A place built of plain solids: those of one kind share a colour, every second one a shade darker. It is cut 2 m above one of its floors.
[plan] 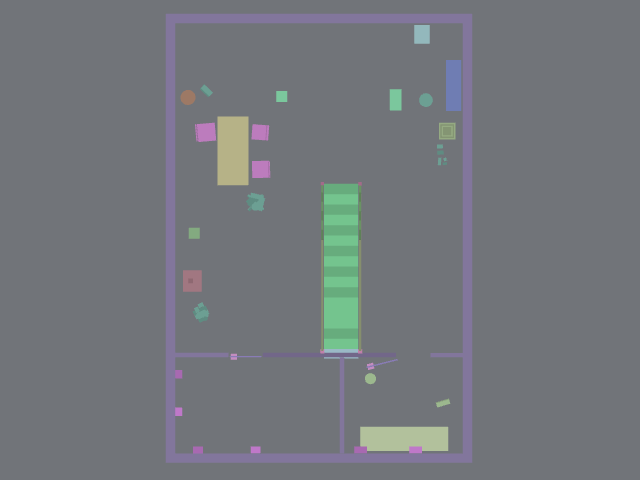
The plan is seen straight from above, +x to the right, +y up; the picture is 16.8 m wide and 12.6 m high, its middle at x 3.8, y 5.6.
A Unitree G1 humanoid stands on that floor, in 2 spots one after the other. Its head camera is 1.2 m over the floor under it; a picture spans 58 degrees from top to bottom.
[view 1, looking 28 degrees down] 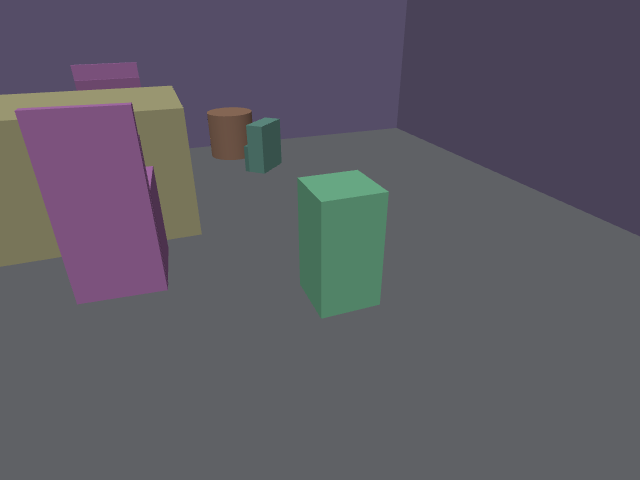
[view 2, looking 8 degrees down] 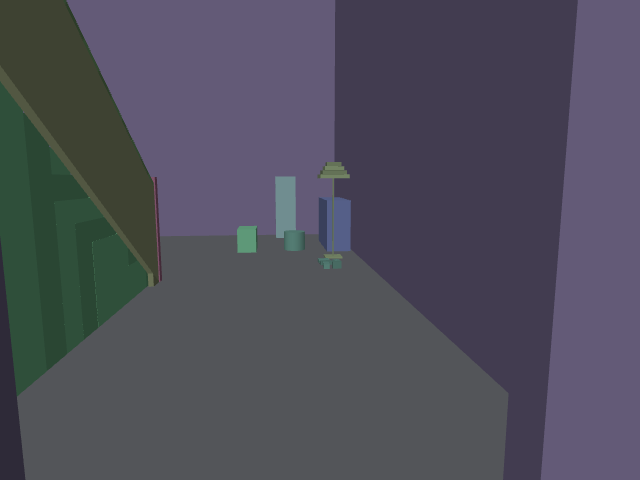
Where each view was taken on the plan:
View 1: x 4.35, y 8.67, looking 159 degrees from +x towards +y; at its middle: slotfit_known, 1.74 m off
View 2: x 6.25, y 1.88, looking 84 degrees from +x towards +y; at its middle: slotfit_wall_table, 8.33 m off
